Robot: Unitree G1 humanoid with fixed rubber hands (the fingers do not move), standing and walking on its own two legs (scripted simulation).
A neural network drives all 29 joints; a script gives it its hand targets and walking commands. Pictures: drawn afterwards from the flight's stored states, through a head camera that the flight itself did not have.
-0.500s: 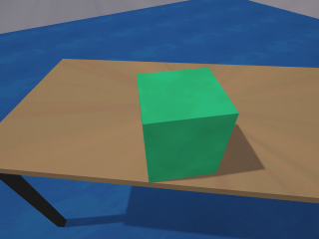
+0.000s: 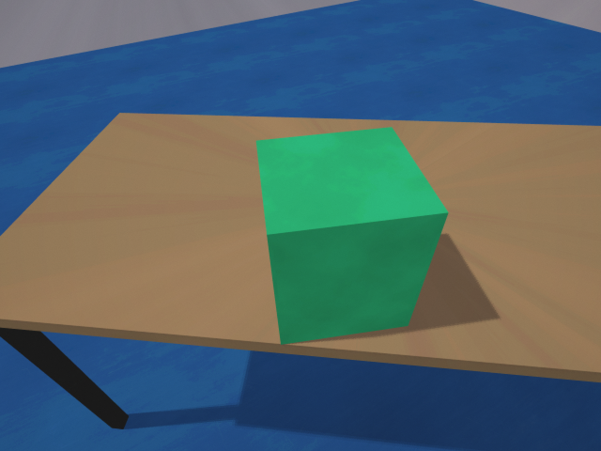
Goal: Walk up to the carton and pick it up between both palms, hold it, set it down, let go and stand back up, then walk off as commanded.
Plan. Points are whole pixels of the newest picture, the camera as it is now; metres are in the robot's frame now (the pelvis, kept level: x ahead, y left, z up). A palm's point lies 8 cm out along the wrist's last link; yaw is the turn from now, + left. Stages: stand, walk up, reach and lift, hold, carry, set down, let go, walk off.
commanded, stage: stand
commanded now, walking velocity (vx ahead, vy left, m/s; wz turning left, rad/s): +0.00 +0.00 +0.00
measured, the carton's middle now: (335, 237) +0.42 -0.02 +0.07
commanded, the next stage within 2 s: walk off in 0.32 s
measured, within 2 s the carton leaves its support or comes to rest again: neither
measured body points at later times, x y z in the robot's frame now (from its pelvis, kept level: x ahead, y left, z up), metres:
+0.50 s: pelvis +0.00 +0.00 +0.00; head -0.02 -0.01 +0.45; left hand +0.05 +0.30 -0.12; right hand +0.07 -0.26 -0.14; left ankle +0.00 +0.13 -0.74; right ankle +0.01 -0.11 -0.74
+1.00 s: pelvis -0.09 +0.05 -0.01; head -0.08 +0.07 +0.44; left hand -0.02 +0.35 -0.15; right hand -0.02 -0.25 -0.11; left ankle -0.03 +0.13 -0.75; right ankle -0.13 -0.09 -0.66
